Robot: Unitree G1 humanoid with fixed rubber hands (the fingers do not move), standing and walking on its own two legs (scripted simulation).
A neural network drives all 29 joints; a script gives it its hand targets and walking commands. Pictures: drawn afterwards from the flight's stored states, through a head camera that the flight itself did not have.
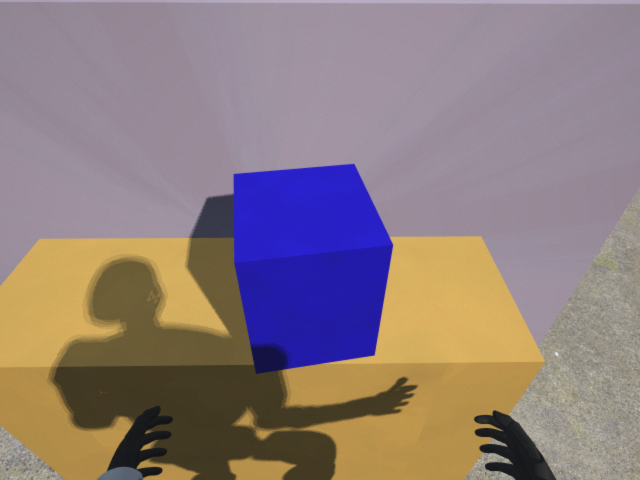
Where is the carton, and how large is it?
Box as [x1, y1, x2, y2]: [234, 164, 392, 373]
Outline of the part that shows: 354,164 234,174 234,263 256,373 374,355 392,243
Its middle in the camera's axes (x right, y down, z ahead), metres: -0.03 +0.04 +0.64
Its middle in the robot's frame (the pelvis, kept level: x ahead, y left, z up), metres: +0.46 +0.03 +0.03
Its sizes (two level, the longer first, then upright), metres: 0.210 0.200 0.250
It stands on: a pedestal, 0.65 m high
